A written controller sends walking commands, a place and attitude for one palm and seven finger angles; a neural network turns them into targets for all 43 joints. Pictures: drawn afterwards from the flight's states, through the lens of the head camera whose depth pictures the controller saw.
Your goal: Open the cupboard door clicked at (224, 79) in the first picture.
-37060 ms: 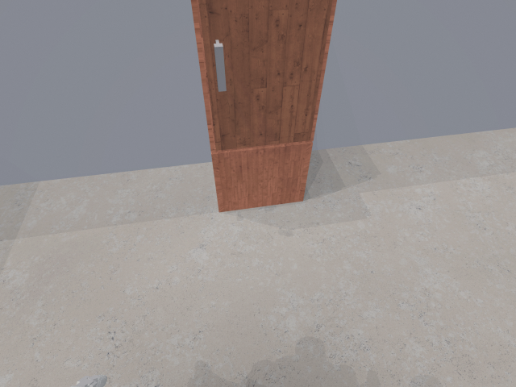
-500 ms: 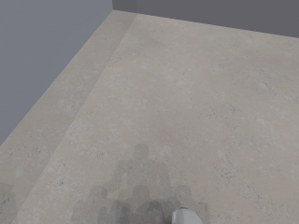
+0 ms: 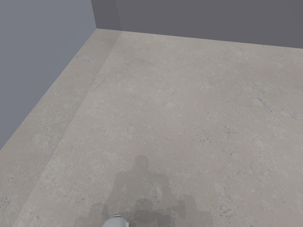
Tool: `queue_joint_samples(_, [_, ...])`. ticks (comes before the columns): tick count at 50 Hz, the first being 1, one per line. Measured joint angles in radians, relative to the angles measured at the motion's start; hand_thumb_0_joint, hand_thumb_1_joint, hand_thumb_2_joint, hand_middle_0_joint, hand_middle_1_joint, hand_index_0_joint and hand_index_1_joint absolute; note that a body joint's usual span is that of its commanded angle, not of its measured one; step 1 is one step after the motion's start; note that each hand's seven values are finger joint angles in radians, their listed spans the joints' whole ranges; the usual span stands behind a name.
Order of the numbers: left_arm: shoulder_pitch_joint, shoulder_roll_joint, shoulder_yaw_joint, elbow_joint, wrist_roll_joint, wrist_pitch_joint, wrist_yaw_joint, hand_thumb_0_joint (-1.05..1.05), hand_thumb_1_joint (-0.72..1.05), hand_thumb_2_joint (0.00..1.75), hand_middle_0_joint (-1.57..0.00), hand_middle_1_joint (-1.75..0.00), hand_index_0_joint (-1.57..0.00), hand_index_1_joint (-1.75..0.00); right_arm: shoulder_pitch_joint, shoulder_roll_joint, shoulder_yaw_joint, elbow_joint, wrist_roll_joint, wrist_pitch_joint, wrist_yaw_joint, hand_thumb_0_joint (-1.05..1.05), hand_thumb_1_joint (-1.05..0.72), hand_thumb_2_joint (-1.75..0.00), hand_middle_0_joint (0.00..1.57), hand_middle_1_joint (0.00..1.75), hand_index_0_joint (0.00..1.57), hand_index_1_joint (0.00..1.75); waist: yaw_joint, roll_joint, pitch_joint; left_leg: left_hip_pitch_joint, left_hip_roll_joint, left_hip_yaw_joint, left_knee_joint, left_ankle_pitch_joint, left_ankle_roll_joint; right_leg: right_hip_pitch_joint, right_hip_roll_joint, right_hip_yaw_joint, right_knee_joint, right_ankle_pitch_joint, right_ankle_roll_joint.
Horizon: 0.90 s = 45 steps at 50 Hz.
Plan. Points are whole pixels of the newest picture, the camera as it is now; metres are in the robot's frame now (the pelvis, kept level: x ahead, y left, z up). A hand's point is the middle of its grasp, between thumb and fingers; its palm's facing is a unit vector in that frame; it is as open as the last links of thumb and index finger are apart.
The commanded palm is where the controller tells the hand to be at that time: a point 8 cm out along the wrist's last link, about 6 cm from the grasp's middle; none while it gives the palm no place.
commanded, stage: turn to face it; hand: left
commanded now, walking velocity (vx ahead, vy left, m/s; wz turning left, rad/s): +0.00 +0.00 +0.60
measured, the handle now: out of the picture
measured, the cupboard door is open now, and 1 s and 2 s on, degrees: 43 43 43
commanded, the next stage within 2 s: none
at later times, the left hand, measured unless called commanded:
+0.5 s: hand out of the picture +0.15 +0.22 -0.16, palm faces +0.27 -0.93 -0.26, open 7.4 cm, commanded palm none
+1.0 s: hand out of the picture +0.04 +0.18 -0.19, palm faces +0.58 -0.78 -0.25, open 7.4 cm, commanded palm none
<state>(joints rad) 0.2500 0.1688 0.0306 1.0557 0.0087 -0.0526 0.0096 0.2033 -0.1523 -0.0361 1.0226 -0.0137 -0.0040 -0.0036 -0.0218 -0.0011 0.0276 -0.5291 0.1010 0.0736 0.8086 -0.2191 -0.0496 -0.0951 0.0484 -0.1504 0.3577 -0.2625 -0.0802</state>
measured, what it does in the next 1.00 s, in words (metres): walks ahead, turning left: left foot, then right foot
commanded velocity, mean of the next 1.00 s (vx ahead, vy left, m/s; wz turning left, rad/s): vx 0.00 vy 0.00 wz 0.60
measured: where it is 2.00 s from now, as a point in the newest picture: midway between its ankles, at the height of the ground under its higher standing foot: outside the picture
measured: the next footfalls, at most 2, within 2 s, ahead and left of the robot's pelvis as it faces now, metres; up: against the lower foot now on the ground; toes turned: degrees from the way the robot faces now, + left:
left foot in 0.12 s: +0.15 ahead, +0.12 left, +0.00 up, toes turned +11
right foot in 0.56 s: +0.18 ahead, -0.15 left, +0.00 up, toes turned +17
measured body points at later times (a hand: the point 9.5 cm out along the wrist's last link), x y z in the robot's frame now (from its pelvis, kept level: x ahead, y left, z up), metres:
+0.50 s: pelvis +0.09 -0.01 +0.00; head +0.13 +0.01 +0.44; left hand +0.13 +0.27 -0.14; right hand +0.20 -0.24 -0.15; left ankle +0.11 +0.11 -0.74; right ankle +0.13 -0.17 -0.71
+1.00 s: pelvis +0.12 -0.03 -0.02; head +0.15 +0.02 +0.43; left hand +0.01 +0.22 -0.17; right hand +0.37 -0.18 -0.13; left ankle +0.08 +0.08 -0.74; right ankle +0.16 -0.17 -0.68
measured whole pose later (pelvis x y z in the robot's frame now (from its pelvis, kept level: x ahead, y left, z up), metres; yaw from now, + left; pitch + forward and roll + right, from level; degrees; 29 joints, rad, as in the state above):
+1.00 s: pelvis +0.12 -0.03 -0.02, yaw +35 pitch +1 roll +0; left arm 0.22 0.27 0.06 0.92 0.02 0.07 0.02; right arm 0.11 -0.23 -0.05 0.87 -0.02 0.02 0.01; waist 0.01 -0.07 0.10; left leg -0.35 0.00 0.04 0.63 -0.29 0.02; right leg -0.44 -0.11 -0.06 1.09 -0.54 0.08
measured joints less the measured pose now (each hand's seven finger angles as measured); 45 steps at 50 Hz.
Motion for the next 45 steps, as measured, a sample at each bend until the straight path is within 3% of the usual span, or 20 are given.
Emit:
queue_joint_samples(5, [0.024, -0.011, 0.002, 0.0, 0.003, 0.018, 0.007, 0.0, 0.92, 0.9, -0.2, -0.3, -0.2, -0.3, -0.025, 0.002, 0.007, -0.004, -0.006, 0.017, 0.009, 0.0, -0.91, -0.89, 0.2, 0.3, 0.2, 0.3, 0.024, -0.031, 0.016, 0.093, -0.043, 0.044, -0.129, -0.015, 0.02, 0.031, -0.035, -0.05, 0.095, -0.115, 0.029])
queue_joint_samples(6, [0.032, -0.011, 0.003, -0.002, 0.002, 0.022, 0.006, 0.0, 0.92, 0.9, -0.2, -0.3, -0.2, -0.3, -0.025, -0.003, 0.007, -0.012, -0.01, 0.014, 0.011, 0.0, -0.91, -0.89, 0.2, 0.3, 0.2, 0.3, 0.024, -0.035, 0.019, 0.125, -0.053, 0.047, -0.177, 0.049, 0.032, 0.019, -0.048, -0.06, 0.152, -0.152, 0.038])
queue_joint_samples(7, [0.039, -0.013, 0.005, -0.004, -0.002, 0.029, 0.006, 0.0, 0.92, 0.9, -0.2, -0.3, -0.2, -0.3, -0.025, -0.011, 0.007, -0.021, -0.015, 0.008, 0.011, 0.0, -0.91, -0.89, 0.2, 0.3, 0.2, 0.3, 0.022, -0.032, 0.018, 0.139, -0.062, 0.043, -0.196, 0.034, 0.071, -0.017, -0.062, -0.069, 0.242, -0.184, 0.054])
queue_joint_samples(8, [0.033, -0.01, 0.005, -0.006, -0.007, 0.04, 0.006, 0.01, 0.92, 0.9, -0.2, -0.3, -0.2, -0.3, -0.03, -0.013, 0.006, -0.029, -0.017, 0.004, 0.007, 0.0, -0.91, -0.89, 0.2, 0.3, 0.2, 0.3, 0.017, -0.038, 0.024, 0.128, -0.077, 0.039, -0.173, -0.001, 0.1, -0.073, -0.076, -0.049, 0.375, -0.238, 0.077])
queue_joint_samples(10, [0.015, 0.002, 0.009, -0.02, -0.006, 0.063, 0.01, 0.01, 0.92, 0.9, -0.2, -0.3, -0.2, -0.3, -0.037, -0.016, 0.006, -0.041, -0.017, 0.003, 0.001, 0.0, -0.91, -0.89, 0.2, 0.3, 0.2, 0.3, 0.019, -0.045, 0.041, 0.122, -0.094, 0.031, -0.153, -0.034, 0.124, -0.188, -0.076, 0.027, 0.617, -0.305, 0.103])
queue_joint_samples(13, [-0.027, 0.02, 0.025, -0.048, 0.003, 0.082, 0.009, 0.01, 0.91, 0.9, -0.2, -0.3, -0.2, -0.3, -0.026, -0.021, 0.005, -0.053, -0.015, 0.006, -0.011, 0.0, -0.91, -0.89, 0.2, 0.3, 0.2, 0.3, 0.023, -0.035, 0.048, 0.134, -0.105, 0.003, -0.2, -0.01, 0.114, -0.319, -0.085, 0.094, 0.779, -0.253, 0.129])
queue_joint_samples(16, [-0.063, 0.038, 0.037, -0.087, 0.006, 0.086, 0.006, 0.01, 0.91, 0.9, -0.2, -0.3, -0.19, -0.3, -0.015, -0.027, 0.003, -0.053, -0.015, 0.012, -0.014, 0.0, -0.91, -0.89, 0.2, 0.3, 0.2, 0.3, 0.027, -0.019, 0.048, 0.153, -0.108, -0.031, -0.261, 0.022, 0.111, -0.386, -0.104, 0.139, 0.756, -0.186, 0.144])
queue_joint_samples(20, [-0.095, 0.06, 0.044, -0.129, 0.008, 0.092, 0.004, 0.01, 0.91, 0.9, -0.2, -0.3, -0.19, -0.3, -0.002, -0.034, -0.006, -0.056, -0.016, 0.025, -0.006, 0.0, -0.9, -0.89, 0.2, 0.3, 0.2, 0.3, 0.019, 0.0, 0.037, 0.165, -0.104, -0.081, -0.303, 0.043, 0.093, -0.394, -0.116, 0.164, 0.625, -0.152, 0.154])
queue_joint_samples(25, [-0.122, 0.072, 0.041, -0.162, 0.007, 0.094, 0.004, 0.0, 0.91, 0.9, -0.19, -0.3, -0.19, -0.3, 0.009, -0.051, -0.026, -0.069, -0.019, 0.041, 0.003, 0.0, -0.9, -0.89, 0.2, 0.3, 0.2, 0.3, -0.004, 0.025, 0.027, 0.151, -0.104, -0.154, -0.296, 0.04, 0.058, -0.312, -0.088, 0.155, 0.409, -0.149, 0.151])
queue_joint_samples(27, [-0.12, 0.074, 0.036, -0.177, 0.005, 0.083, 0.003, 0.0, 0.91, 0.9, -0.19, -0.3, -0.19, -0.3, 0.016, -0.06, -0.035, -0.075, -0.014, 0.049, 0.005, 0.0, -0.9, -0.89, 0.2, 0.3, 0.2, 0.3, -0.007, 0.027, 0.02, 0.133, -0.114, -0.182, -0.267, 0.027, 0.039, -0.239, -0.075, 0.142, 0.258, -0.086, 0.144])
queue_joint_samples(28, [-0.111, 0.08, 0.034, -0.188, 0.008, 0.072, 0.004, 0.0, 0.91, 0.9, -0.19, -0.3, -0.19, -0.3, 0.022, -0.063, -0.04, -0.08, -0.009, 0.053, 0.007, 0.0, -0.9, -0.89, 0.2, 0.3, 0.2, 0.3, -0.002, 0.012, 0.01, 0.114, -0.128, -0.181, -0.232, -0.002, 0.035, -0.208, -0.085, 0.147, 0.179, -0.042, 0.127])
queue_joint_samples(31, [-0.101, 0.052, 0.018, -0.184, 0.015, 0.063, 0.012, 0.0, 0.91, 0.9, -0.2, -0.3, -0.19, -0.3, 0.005, -0.1, -0.058, -0.075, -0.008, 0.066, 0.012, 0.0, -0.9, -0.89, 0.2, 0.3, 0.2, 0.3, 0.0, 0.033, 0.026, 0.027, -0.13, -0.147, 0.06, -0.218, 0.02, -0.194, -0.097, 0.109, 0.21, -0.041, 0.1])
queue_joint_samples(33, [-0.08, 0.036, 0.01, -0.179, 0.015, 0.066, 0.013, 0.0, 0.91, 0.9, -0.2, -0.3, -0.2, -0.3, -0.001, -0.116, -0.065, -0.076, -0.009, 0.073, 0.017, 0.0, -0.9, -0.89, 0.2, 0.3, 0.2, 0.3, -0.003, 0.031, 0.027, -0.01, -0.118, -0.1, 0.228, -0.23, 0.004, -0.163, -0.117, 0.083, 0.192, -0.054, 0.097])
queue_joint_samples(35, [-0.062, 0.029, 0.006, -0.173, 0.014, 0.069, 0.014, 0.0, 0.91, 0.9, -0.2, -0.3, -0.2, -0.3, -0.009, -0.119, -0.065, -0.081, -0.008, 0.077, 0.022, 0.0, -0.91, -0.89, 0.2, 0.3, 0.2, 0.3, -0.005, 0.012, 0.03, -0.007, -0.099, -0.058, 0.273, -0.225, -0.01, -0.132, -0.138, 0.06, 0.169, -0.054, 0.097])
queue_joint_samples(39, [-0.037, 0.03, 0.001, -0.167, 0.017, 0.063, 0.009, 0.0, 0.91, 0.9, -0.2, -0.3, -0.2, -0.3, -0.041, -0.112, -0.052, -0.095, -0.004, 0.076, 0.03, 0.0, -0.91, -0.89, 0.19, 0.3, 0.19, 0.3, 0.007, -0.034, 0.054, 0.064, -0.075, -0.006, 0.111, -0.222, -0.019, -0.1, -0.174, 0.013, 0.158, -0.064, 0.101])
queue_joint_samples(43, [-0.012, 0.043, 0.002, -0.161, 0.016, 0.063, 0.001, 0.0, 0.9, 0.9, -0.2, -0.3, -0.2, -0.3, -0.082, -0.11, -0.038, -0.118, -0.002, 0.066, 0.033, 0.0, -0.91, -0.89, 0.19, 0.3, 0.19, 0.3, 0.026, -0.056, 0.079, 0.157, -0.083, 0.025, -0.114, -0.162, -0.003, -0.107, -0.202, -0.036, 0.225, -0.112, 0.117])
queue_joint_samples(44, [0.0, 0.049, 0.004, -0.159, 0.012, 0.066, -0.001, 0.0, 0.9, 0.9, -0.2, -0.3, -0.2, -0.3, -0.088, -0.113, -0.034, -0.129, -0.003, 0.059, 0.034, 0.0, -0.91, -0.89, 0.19, 0.3, 0.19, 0.3, 0.028, -0.058, 0.077, 0.191, -0.086, 0.031, -0.189, -0.09, 0.007, -0.122, -0.21, -0.046, 0.268, -0.136, 0.124])
queue_joint_samples(45, [0.007, 0.056, 0.008, -0.156, 0.007, 0.073, -0.003, 0.0, 0.9, 0.9, -0.2, -0.3, -0.2, -0.3, -0.093, -0.115, -0.033, -0.139, -0.006, 0.048, 0.034, 0.0, -0.91, -0.89, 0.19, 0.3, 0.2, 0.3, 0.026, -0.056, 0.072, 0.196, -0.089, 0.023, -0.215, -0.022, 0.05, -0.155, -0.217, -0.045, 0.342, -0.159, 0.132])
